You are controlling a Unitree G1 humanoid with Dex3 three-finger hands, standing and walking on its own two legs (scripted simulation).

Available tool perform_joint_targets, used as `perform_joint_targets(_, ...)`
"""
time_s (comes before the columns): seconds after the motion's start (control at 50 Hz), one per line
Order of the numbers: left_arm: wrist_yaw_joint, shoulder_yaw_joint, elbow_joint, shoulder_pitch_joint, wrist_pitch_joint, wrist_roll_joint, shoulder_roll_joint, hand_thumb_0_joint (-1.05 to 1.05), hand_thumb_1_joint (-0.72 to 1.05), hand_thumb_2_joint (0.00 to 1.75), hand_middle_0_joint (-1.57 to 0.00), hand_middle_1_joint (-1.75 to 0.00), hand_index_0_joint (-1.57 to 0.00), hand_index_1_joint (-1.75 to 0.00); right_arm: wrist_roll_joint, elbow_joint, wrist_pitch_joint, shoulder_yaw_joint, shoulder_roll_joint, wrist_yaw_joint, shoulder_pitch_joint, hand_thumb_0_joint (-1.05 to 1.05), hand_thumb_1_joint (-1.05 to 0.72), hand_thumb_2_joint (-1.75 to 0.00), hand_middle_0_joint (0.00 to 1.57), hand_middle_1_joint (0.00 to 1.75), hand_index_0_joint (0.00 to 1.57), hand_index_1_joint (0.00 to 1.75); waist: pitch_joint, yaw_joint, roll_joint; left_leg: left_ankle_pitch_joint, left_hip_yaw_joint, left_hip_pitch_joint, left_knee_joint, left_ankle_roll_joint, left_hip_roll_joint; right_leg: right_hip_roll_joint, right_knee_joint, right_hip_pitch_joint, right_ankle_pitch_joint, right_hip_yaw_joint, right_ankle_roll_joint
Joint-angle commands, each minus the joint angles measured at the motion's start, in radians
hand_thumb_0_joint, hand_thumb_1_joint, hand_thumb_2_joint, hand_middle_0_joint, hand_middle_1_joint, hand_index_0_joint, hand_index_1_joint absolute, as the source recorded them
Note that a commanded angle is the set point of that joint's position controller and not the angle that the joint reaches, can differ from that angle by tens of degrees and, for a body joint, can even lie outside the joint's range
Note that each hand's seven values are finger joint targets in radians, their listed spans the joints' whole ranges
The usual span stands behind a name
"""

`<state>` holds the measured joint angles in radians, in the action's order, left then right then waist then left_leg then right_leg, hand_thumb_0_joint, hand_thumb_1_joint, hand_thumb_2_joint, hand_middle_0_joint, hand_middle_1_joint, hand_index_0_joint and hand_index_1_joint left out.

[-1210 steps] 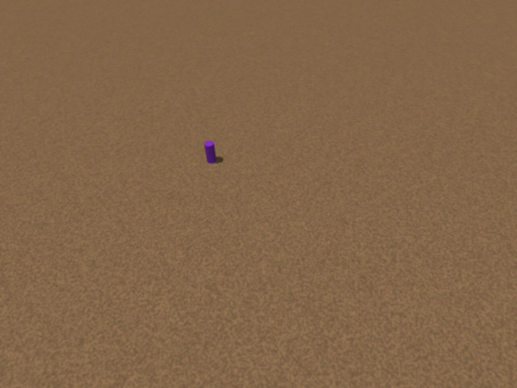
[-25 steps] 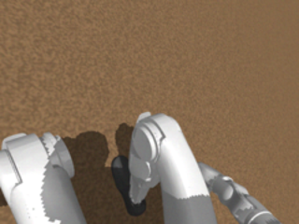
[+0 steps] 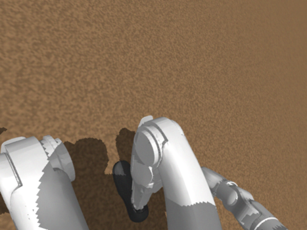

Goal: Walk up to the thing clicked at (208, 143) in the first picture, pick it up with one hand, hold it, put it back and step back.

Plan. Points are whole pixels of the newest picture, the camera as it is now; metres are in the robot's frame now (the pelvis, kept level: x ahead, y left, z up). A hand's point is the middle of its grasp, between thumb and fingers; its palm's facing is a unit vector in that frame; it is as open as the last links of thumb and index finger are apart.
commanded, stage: open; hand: left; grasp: from the side
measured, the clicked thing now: out of the picture +0.39 +0.33 -0.21
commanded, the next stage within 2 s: withdraw in 0.14 s
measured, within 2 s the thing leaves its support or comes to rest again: neither
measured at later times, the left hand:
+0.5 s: hand out of the picture +0.39 +0.35 -0.15, palm faces +0.54 -0.84 +0.01, open 17.2 cm
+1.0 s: hand out of the picture +0.30 +0.43 -0.04, palm faces +0.49 -0.81 -0.30, open 17.4 cm
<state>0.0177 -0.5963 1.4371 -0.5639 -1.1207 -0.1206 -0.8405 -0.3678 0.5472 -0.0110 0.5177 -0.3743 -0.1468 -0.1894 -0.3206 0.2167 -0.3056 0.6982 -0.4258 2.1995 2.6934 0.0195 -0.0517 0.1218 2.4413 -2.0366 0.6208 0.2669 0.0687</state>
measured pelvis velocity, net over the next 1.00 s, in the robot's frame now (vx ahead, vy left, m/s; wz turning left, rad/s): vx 0.01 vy -0.01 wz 0.12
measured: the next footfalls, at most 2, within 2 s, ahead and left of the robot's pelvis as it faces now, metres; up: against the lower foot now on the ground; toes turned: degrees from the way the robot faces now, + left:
none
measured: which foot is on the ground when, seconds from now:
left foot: down 0.00-1.00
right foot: down 0.00-1.00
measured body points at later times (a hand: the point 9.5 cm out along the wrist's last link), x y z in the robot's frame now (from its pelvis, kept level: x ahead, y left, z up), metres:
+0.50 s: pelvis +0.00 +0.00 +0.00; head +0.20 +0.21 +0.34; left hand +0.36 +0.39 -0.15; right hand +0.20 -0.23 -0.02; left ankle +0.09 +0.13 -0.24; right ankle +0.14 -0.12 -0.24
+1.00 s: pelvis +0.01 -0.01 +0.06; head +0.18 +0.14 +0.45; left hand +0.27 +0.47 -0.02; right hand +0.24 -0.22 -0.03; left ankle +0.09 +0.13 -0.24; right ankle +0.14 -0.12 -0.24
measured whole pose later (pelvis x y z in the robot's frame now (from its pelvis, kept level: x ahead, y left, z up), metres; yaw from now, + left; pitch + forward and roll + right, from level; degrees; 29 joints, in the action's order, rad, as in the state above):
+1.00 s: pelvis +0.01 -0.01 +0.06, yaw +7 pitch +24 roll -11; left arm -0.11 -0.56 0.89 -0.39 -0.48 0.00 -0.71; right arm -0.07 0.61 -0.07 0.15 -0.27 -0.08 -0.01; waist 0.00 0.07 -0.11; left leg 0.65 -0.22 2.23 2.43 0.01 -0.06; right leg 0.04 2.32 -2.09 0.66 0.14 0.03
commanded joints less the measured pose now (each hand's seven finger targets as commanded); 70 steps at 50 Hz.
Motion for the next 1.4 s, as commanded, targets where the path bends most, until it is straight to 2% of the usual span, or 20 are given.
perform_joint_targets(0.0, 0.001, -0.005, -0.127, -0.176, -0.073, -0.002, -0.185, 0.0, -0.45, 0.25, -0.4, -0.3, -0.39, -0.31, -0.002, -0.028, -0.003, -0.126, -0.359, 0.021, 0.006, 0.0, -0.91, -0.9, 0.2, 0.3, 0.2, 0.3, 0.514, 0.106, 0.548, -0.053, 0.119, -0.333, -0.346, 0.005, -0.054, 0.024, -0.179, 0.222, -0.124, 0.126, -0.072)
perform_joint_targets(0.28, -0.009, 0.021, -0.14, -0.173, -0.08, 0.002, -0.164, 0.0, -0.54, 0.09, -0.08, -0.03, -0.07, -0.04, 0.001, -0.024, -0.005, -0.123, -0.358, 0.024, 0.0, 0.0, -0.89, -0.9, 0.2, 0.3, 0.2, 0.3, 0.505, 0.104, 0.581, -0.09, 0.103, -0.365, -0.359, 0.015, -0.061, 0.021, -0.161, 0.209, -0.15, 0.13, -0.073)
perform_joint_targets(0.46, -0.053, -0.096, -0.436, -0.157, -0.018, -0.009, -0.302, 0.0, -0.51, 0.08, -0.06, -0.02, -0.06, -0.02, 0.03, -0.029, -0.022, -0.181, -0.358, 0.032, 0.044, 0.0, -0.9, -0.9, 0.2, 0.3, 0.2, 0.3, 0.647, 0.02, 0.726, -0.102, 0.146, -0.435, -0.407, 0.021, -0.057, 0.007, -0.162, 0.218, -0.142, 0.086, -0.085)
perform_joint_targets(0.5, -0.085, -0.101, -0.478, -0.09, 0.034, -0.024, -0.275, 0.0, -0.53, 0.09, -0.06, -0.04, -0.06, -0.04, 0.052, -0.042, -0.024, -0.206, -0.345, 0.038, 0.057, 0.0, -0.9, -0.9, 0.2, 0.3, 0.2, 0.3, 0.691, -0.006, 0.74, -0.127, 0.163, -0.442, -0.422, 0.021, -0.05, 0.005, -0.171, 0.22, -0.16, 0.07, -0.09)
perform_joint_targets(0.54, -0.138, -0.029, -0.508, -0.05, 0.094, -0.041, -0.166, 0.0, -0.52, 0.07, -0.06, -0.03, -0.06, -0.03, 0.074, -0.009, -0.03, -0.237, -0.331, 0.043, 0.103, 0.0, -0.9, -0.9, 0.2, 0.3, 0.2, 0.3, 0.691, 0.0, 0.736, -0.123, 0.167, -0.443, -0.447, 0.023, -0.047, 0.002, -0.182, 0.19, -0.152, 0.063, -0.092)
perform_joint_targets(0.58, -0.171, -0.012, -0.565, -0.03, 0.151, -0.062, -0.147, 0.0, -0.55, 0.06, -0.05, -0.03, -0.06, -0.03, 0.107, -0.001, -0.023, -0.264, -0.315, 0.052, 0.119, 0.0, -0.9, -0.9, 0.2, 0.3, 0.2, 0.3, 0.686, -0.02, 0.708, -0.082, 0.182, -0.399, -0.454, 0.011, -0.041, -0.002, -0.198, 0.152, -0.127, 0.049, -0.095)
perform_joint_targets(0.66, -0.234, 0.064, -0.534, 0.056, 0.253, -0.131, 0.031, 0.0, -0.6, 0.05, -0.04, -0.04, -0.06, -0.02, 0.163, 0.005, -0.008, -0.309, -0.295, 0.055, 0.139, 0.0, -0.88, -0.89, 0.2, 0.3, 0.2, 0.3, 0.644, -0.025, 0.57, -0.012, 0.182, -0.321, -0.468, -0.005, -0.03, -0.009, -0.225, 0.097, -0.076, 0.043, -0.091)
perform_joint_targets(0.7, -0.235, 0.019, -0.593, 0.009, 0.268, -0.135, -0.028, 0.0, -0.57, 0.04, -0.03, -0.03, -0.05, -0.01, 0.183, -0.005, -0.003, -0.332, -0.287, 0.061, 0.137, 0.0, -0.87, -0.89, 0.2, 0.3, 0.2, 0.3, 0.691, -0.052, 0.561, 0.002, 0.181, -0.325, -0.475, -0.01, -0.028, -0.016, -0.225, 0.085, -0.059, 0.032, -0.092)
perform_joint_targets(0.74, -0.241, 0.039, -0.649, -0.046, 0.268, -0.126, -0.012, 0.0, -0.46, 0.06, -0.04, 0.0, -0.03, 0.0, 0.192, 0.002, 0.001, -0.348, -0.27, 0.059, 0.149, 0.0, -0.81, -0.89, 0.2, 0.3, 0.2, 0.3, 0.699, -0.052, 0.568, 0.016, 0.18, -0.338, -0.489, -0.009, -0.028, -0.022, -0.217, 0.06, -0.042, 0.02, -0.097)
perform_joint_targets(0.76, -0.198, -0.036, -0.597, 0.007, 0.347, 0.038, -0.234, 0.0, -0.51, 0.07, -0.06, -0.05, -0.05, -0.05, 0.234, 0.036, -0.014, -0.411, -0.244, 0.071, 0.196, 0.0, -0.89, -0.91, 0.2, 0.3, 0.2, 0.3, 0.79, -0.127, 0.666, -0.006, 0.222, -0.44, -0.557, -0.012, -0.026, -0.033, -0.262, 0.088, -0.033, -0.011, -0.104)
perform_joint_targets(0.78, -0.188, 0.005, -0.535, 0.031, 0.392, 0.026, -0.13, 0.0, -0.53, 0.08, -0.06, -0.06, -0.05, -0.07, 0.244, -0.001, -0.019, -0.419, -0.241, 0.073, 0.177, 0.0, -0.92, -0.91, 0.2, 0.3, 0.2, 0.3, 0.789, -0.103, 0.668, 0.018, 0.221, -0.431, -0.58, -0.013, -0.034, -0.029, -0.268, 0.072, -0.021, -0.016, -0.104)
perform_joint_targets(0.8, -0.181, 0.035, -0.71, -0.145, 0.392, 0.029, -0.114, 0.0, -0.54, 0.09, -0.07, -0.05, -0.05, -0.07, 0.25, 0.013, -0.021, -0.42, -0.226, 0.07, 0.205, 0.0, -0.92, -0.92, 0.2, 0.3, 0.2, 0.3, 0.785, -0.078, 0.685, 0.032, 0.222, -0.425, -0.587, -0.01, -0.034, -0.032, -0.266, 0.048, -0.018, -0.018, -0.106)
perform_joint_targets(0.84, -0.152, -0.024, -0.728, -0.078, 0.453, 0.065, -0.2, 0.0, -0.56, 0.08, -0.09, -0.07, -0.07, -0.08, 0.268, 0.02, -0.03, -0.442, -0.213, 0.076, 0.228, 0.0, -0.96, -0.92, 0.2, 0.3, 0.2, 0.3, 0.849, -0.13, 0.73, 0.009, 0.24, -0.486, -0.625, -0.009, -0.03, -0.038, -0.278, 0.057, -0.021, -0.035, -0.11)
perform_joint_targets(0.9, -0.116, -0.062, -0.794, -0.069, 0.543, 0.109, -0.278, 0.0, -0.51, 0.12, -0.06, -0.07, -0.06, -0.07, 0.288, 0.025, -0.044, -0.472, -0.191, 0.084, 0.266, 0.0, -0.9, -0.9, 0.2, 0.3, 0.2, 0.3, 0.911, -0.156, 0.737, -0.051, 0.281, -0.491, -0.63, -0.014, -0.022, -0.044, -0.295, 0.081, -0.042, -0.071, -0.118)
perform_joint_targets(1.0, -0.083, 0.009, -0.748, 0.113, 0.702, 0.135, -0.09, 0.0, -0.52, 0.07, -0.05, -0.06, -0.05, -0.06, 0.322, 0.019, -0.062, -0.53, -0.151, 0.093, 0.299, 0.0, -0.9, -0.9, 0.2, 0.3, 0.2, 0.3, 0.927, -0.172, 0.607, -0.051, 0.315, -0.487, -0.678, -0.027, -0.005, -0.053, -0.384, 0.099, -0.017, -0.098, -0.118)
perform_joint_targets(1.04, -0.07, 0.033, -0.828, 0.154, 0.754, 0.14, -0.057, 0.0, -0.49, 0.09, -0.06, -0.07, -0.06, -0.07, 0.34, 0.005, -0.068, -0.558, -0.142, 0.097, 0.302, 0.0, -0.9, -0.9, 0.2, 0.3, 0.2, 0.3, 0.966, -0.197, 0.578, -0.055, 0.325, -0.52, -0.721, -0.029, -0.002, -0.058, -0.425, 0.115, -0.009, -0.115, -0.12)
perform_joint_targets(1.1, -0.046, 0.09, -0.904, 0.241, 0.844, 0.137, 0.02, 0.0, -0.48, 0.1, -0.06, -0.07, -0.06, -0.07, 0.366, -0.032, -0.074, -0.583, -0.129, 0.102, 0.304, 0.0, -0.9, -0.9, 0.2, 0.3, 0.2, 0.3, 1.003, -0.189, 0.472, -0.054, 0.337, -0.534, -0.776, -0.038, 0.005, -0.062, -0.522, 0.203, 0.001, -0.136, -0.111)
perform_joint_targets(1.18, -0.006, 0.094, -1.128, 0.325, 0.937, 0.129, 0.004, 0.0, -0.5, 0.09, -0.06, -0.06, -0.06, -0.06, 0.395, -0.077, -0.084, -0.605, -0.113, 0.123, 0.32, 0.0, -0.9, -0.9, 0.2, 0.3, 0.2, 0.3, 1.101, -0.219, 0.424, -0.061, 0.35, -0.624, -0.871, -0.044, 0.009, -0.07, -0.641, 0.353, -0.001, -0.175, -0.104)
perform_joint_targets(1.28, 0.048, 0.084, -1.279, 0.416, 1.028, 0.118, 0.013, 0.0, -0.51, 0.08, -0.05, -0.06, -0.05, -0.06, 0.411, -0.108, -0.08, -0.603, -0.071, 0.168, 0.324, 0.0, -0.9, -0.9, 0.2, 0.3, 0.2, 0.3, 1.09, -0.226, 0.379, -0.081, 0.385, -0.703, -0.972, -0.052, 0.013, -0.086, -0.808, 0.566, 0.002, -0.246, -0.092)
perform_joint_targets(1.38, 0.087, 0.171, -1.256, 0.538, 1.102, 0.112, 0.163, 0.0, -0.55, 0.05, -0.05, -0.05, -0.05, -0.05, 0.412, -0.119, -0.048, -0.594, -0.033, 0.213, 0.31, 0.0, -0.9, -0.9, 0.2, 0.3, 0.2, 0.3, 0.964, -0.201, 0.378, -0.068, 0.4, -0.81, -1.106, -0.053, 0.02, -0.096, -0.96, 0.68, 0.03, -0.271, -0.088)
